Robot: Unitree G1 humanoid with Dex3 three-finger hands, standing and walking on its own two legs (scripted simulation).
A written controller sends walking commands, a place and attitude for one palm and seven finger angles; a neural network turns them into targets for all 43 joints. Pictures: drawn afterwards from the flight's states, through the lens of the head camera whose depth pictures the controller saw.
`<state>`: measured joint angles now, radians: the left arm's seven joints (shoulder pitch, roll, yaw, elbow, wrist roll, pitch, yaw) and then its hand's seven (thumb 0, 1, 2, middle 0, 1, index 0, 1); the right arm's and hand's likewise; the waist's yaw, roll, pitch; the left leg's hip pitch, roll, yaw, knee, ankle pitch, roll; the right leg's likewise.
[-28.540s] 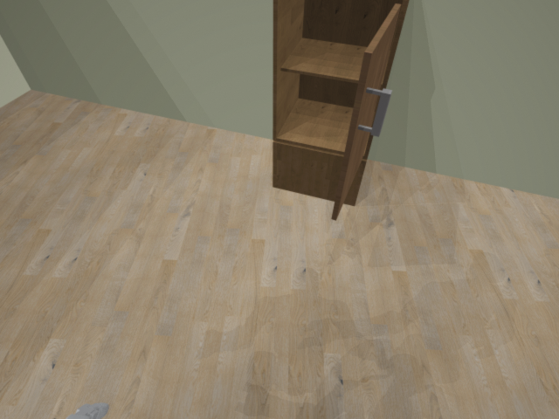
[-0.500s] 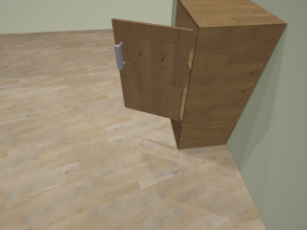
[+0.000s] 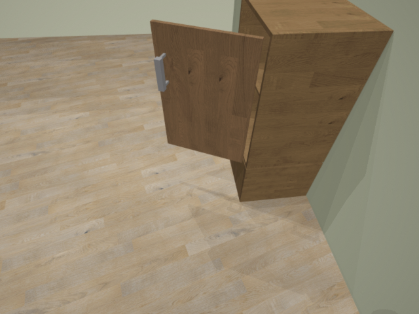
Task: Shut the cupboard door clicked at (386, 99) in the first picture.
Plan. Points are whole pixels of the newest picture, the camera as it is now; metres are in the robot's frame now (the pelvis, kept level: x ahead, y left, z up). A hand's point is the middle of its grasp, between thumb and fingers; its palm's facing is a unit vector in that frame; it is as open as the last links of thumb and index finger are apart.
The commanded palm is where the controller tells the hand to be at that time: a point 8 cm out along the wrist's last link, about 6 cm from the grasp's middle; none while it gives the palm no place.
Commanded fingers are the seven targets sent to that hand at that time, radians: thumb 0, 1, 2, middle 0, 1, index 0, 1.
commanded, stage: look to check the result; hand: left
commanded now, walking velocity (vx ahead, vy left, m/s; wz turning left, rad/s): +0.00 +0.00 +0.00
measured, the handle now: (162, 72) +0.93 +0.23 -0.02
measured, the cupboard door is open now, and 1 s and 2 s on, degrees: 64 64 64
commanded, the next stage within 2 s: walk to a spot facing it in 0.38 s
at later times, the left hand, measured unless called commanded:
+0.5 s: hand out of the picture -0.01 +0.17 -0.18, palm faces +0.03 -0.98 -0.21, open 7.3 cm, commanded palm none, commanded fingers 0.00 0.90 0.90 -0.20 -0.30 -0.20 -0.30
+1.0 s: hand out of the picture +0.01 +0.23 -0.18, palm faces +0.25 -0.94 -0.25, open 7.3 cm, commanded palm none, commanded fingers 0.00 0.90 0.90 -0.20 -0.30 -0.20 -0.30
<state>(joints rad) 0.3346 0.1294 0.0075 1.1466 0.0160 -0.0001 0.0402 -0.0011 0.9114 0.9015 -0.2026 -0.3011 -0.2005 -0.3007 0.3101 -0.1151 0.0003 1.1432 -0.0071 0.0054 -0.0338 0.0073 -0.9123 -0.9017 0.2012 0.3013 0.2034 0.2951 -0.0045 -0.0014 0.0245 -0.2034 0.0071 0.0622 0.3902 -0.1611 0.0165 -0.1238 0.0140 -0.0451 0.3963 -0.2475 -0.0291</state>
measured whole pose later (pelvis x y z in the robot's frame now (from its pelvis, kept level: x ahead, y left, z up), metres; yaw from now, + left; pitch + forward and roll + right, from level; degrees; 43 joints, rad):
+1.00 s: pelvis -0.01 +0.01 -0.01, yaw +14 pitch +0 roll -1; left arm 0.18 0.22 0.08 0.95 0.03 0.06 0.03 0.00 0.91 0.90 -0.20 -0.30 -0.20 -0.30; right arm 0.25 -0.18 -0.04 0.99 -0.03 0.03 -0.01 0.01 -0.91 -0.90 0.20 0.30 0.20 0.30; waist -0.03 -0.02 0.09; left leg -0.34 -0.03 0.00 0.54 -0.21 0.05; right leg -0.43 -0.04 -0.02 1.05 -0.44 0.03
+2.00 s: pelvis +0.07 +0.01 +0.00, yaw +55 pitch +1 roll +1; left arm 0.35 0.17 0.06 0.94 0.04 -0.05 0.01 0.00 0.91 0.90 -0.20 -0.30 -0.20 -0.30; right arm 0.17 -0.22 -0.08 0.92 -0.02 0.04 0.05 0.01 -0.91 -0.90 0.20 0.30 0.20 0.29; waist 0.00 -0.01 0.06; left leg -0.55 0.05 0.05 0.99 -0.30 -0.02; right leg -0.11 -0.12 -0.25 0.40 -0.30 0.01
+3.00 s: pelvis +0.20 +0.29 -0.01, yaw +57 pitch +1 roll -1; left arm 0.30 0.18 0.09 0.98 0.03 0.04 0.01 0.00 0.93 0.90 -0.21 -0.30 -0.20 -0.30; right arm 0.13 -0.16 -0.03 0.92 0.00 0.01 -0.02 0.01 -0.91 -0.90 0.20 0.30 0.20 0.30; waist 0.04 -0.01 0.05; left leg -0.32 0.03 0.01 0.56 -0.28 -0.04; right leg -0.29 0.06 0.07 0.51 -0.23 -0.01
